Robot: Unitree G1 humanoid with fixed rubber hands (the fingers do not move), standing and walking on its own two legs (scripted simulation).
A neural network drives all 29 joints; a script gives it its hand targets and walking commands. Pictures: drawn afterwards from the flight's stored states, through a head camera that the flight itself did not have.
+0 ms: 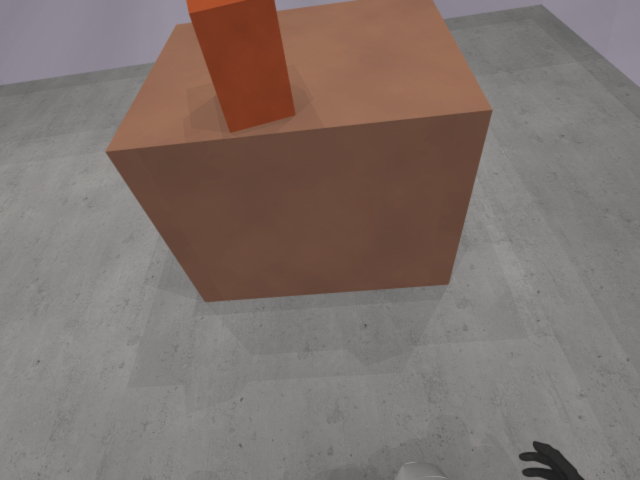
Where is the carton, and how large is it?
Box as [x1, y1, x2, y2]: [186, 0, 295, 132]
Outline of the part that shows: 186,0 188,11 230,132 295,114 274,1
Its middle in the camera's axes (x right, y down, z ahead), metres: -0.18 -0.45 +0.91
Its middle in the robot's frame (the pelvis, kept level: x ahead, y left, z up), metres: +0.99 +0.17 +0.08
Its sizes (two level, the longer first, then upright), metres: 0.212 0.166 0.266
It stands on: a pedestal, 0.71 m high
